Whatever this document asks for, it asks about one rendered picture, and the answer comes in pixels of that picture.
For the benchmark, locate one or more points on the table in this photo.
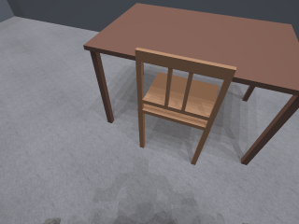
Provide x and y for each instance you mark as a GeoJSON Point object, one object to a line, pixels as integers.
{"type": "Point", "coordinates": [265, 53]}

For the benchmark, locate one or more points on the chair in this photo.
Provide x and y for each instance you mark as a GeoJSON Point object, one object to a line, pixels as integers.
{"type": "Point", "coordinates": [182, 100]}

